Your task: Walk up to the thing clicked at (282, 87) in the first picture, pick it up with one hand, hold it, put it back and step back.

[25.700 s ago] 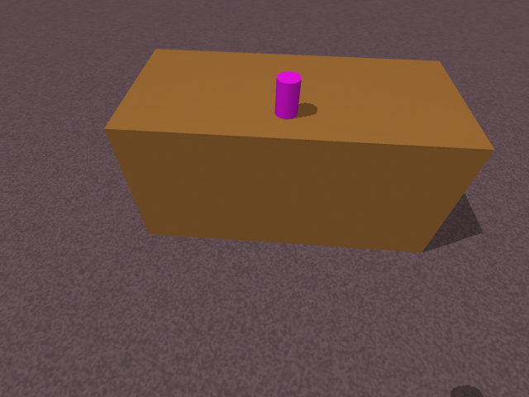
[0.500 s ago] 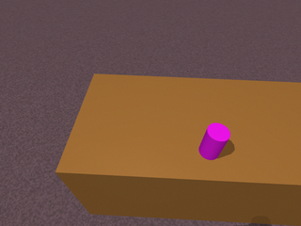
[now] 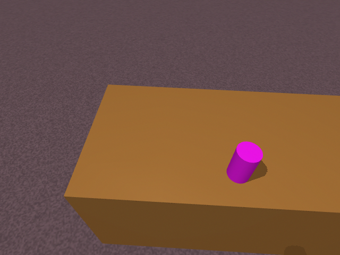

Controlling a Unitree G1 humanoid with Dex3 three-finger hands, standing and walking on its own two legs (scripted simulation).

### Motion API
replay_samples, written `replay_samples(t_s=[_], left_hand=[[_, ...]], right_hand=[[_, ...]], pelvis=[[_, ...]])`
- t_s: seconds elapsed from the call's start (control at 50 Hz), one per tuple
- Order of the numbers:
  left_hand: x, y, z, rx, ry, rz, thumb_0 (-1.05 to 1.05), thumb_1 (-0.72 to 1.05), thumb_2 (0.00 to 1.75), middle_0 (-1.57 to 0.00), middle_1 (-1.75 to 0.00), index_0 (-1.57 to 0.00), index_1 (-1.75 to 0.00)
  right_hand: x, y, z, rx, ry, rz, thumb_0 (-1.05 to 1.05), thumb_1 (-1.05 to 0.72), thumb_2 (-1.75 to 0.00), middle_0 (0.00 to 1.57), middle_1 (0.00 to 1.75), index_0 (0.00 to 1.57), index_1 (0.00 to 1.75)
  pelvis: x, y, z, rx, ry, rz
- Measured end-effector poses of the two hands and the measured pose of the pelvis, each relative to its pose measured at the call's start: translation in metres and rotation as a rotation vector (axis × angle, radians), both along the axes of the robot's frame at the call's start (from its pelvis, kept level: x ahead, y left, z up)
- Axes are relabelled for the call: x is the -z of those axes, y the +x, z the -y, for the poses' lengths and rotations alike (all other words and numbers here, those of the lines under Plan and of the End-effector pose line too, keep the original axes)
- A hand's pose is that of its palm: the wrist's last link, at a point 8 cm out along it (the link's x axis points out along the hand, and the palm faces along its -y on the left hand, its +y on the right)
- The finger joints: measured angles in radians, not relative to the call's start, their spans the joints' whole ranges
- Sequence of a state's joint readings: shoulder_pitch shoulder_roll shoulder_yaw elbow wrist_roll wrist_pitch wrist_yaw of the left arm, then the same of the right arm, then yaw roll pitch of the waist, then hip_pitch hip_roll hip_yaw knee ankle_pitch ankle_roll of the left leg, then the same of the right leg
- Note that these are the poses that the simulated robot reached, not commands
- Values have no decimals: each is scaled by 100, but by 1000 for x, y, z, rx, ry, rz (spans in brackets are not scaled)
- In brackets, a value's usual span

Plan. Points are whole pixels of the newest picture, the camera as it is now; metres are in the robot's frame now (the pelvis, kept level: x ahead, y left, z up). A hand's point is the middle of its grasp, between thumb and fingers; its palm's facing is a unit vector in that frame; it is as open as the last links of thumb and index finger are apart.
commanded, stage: home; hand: right
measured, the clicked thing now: (243, 163) +0.43 -0.25 -0.12
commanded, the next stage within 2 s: stand in 0.24 s
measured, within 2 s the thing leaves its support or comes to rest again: neither
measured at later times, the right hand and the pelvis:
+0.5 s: hand out of the picture +0.07 -0.25 -0.16, palm faces -0.05 +0.94 -0.35, open 16.1 cm; pelvis +0.00 +0.00 +0.00, yaw +0 degrees
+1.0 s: hand out of the picture +0.07 -0.25 -0.16, palm faces -0.06 +0.94 -0.34, open 7.6 cm; pelvis +0.00 +0.00 +0.00, yaw +0 degrees
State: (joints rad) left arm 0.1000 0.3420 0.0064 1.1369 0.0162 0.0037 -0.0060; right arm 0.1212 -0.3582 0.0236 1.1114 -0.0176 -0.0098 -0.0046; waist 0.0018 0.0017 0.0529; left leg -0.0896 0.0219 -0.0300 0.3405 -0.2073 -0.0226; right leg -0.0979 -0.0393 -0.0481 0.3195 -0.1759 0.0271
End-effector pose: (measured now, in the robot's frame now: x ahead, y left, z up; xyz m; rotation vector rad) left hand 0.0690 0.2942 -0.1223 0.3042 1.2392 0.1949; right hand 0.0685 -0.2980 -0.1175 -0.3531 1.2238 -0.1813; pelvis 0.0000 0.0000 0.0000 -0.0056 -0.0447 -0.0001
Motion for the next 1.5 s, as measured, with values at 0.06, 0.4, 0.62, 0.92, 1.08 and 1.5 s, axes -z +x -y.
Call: replay_samples(t_s=[0.06, 0.4, 0.62, 0.92, 1.08, 1.5], left_hand=[[0, -1, -1, -2, -1, -1, 0, 90, 89, -20, -30, -20, -30], [-1, -11, -3, -9, 7, -19, 0, 90, 89, -20, -30, -20, -30], [-2, -10, -1, -9, 7, -11, 0, 90, 89, -20, -30, -20, -30], [-3, -9, 1, -10, 7, -8, 0, 90, 89, -20, -30, -20, -30], [-3, -9, 1, -11, 8, -7, 0, 90, 89, -20, -30, -20, -30], [-3, -4, 2, -6, 8, -1, 0, 90, 89, -20, -30, -20, -30]], right_hand=[[0, -1, -1, 1, 1, -1, 0, 50, -7, 7, 6, 6, 5], [3, -7, -2, 5, 10, -15, 0, 49, -8, 7, 7, 7, 6], [3, -6, 0, 3, 12, -13, 0, 1, -54, 18, 25, 18, 25], [4, -5, 1, 0, 17, -15, 1, -81, -88, 21, 30, 20, 29], [4, -4, 1, 1, 17, -15, 1, -89, -89, 21, 30, 20, 30], [4, -1, 1, 5, 19, -12, 1, -90, -89, 21, 30, 20, 30]], pelvis=[[0, 0, 0, 0, 0, 1], [0, -2, -1, -3, 3, 0], [0, -2, 1, -4, 4, 0], [0, -2, 3, -6, 4, -3], [0, -2, 4, -7, 4, -4], [0, 1, 3, -5, 3, -5]])
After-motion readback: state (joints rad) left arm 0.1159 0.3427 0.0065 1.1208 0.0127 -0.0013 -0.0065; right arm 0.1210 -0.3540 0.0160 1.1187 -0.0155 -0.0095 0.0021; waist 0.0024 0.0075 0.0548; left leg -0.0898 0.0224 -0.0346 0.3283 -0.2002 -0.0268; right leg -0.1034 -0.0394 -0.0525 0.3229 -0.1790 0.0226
